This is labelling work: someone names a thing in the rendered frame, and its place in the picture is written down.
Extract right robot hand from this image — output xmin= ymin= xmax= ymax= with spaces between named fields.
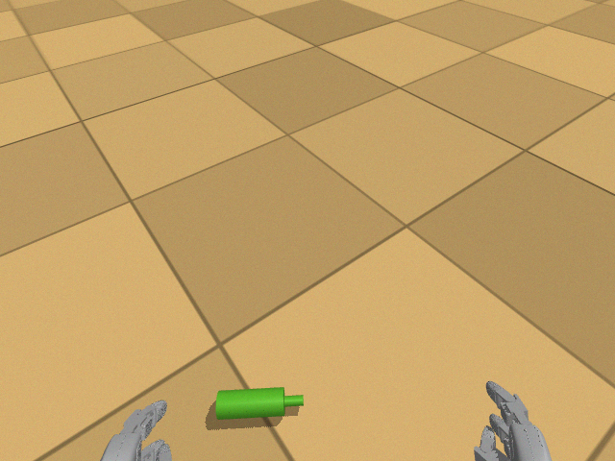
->
xmin=474 ymin=381 xmax=552 ymax=461

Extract left robot hand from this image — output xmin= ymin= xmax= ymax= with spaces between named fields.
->
xmin=100 ymin=400 xmax=172 ymax=461

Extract bottle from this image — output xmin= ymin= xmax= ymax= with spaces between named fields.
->
xmin=216 ymin=387 xmax=304 ymax=420

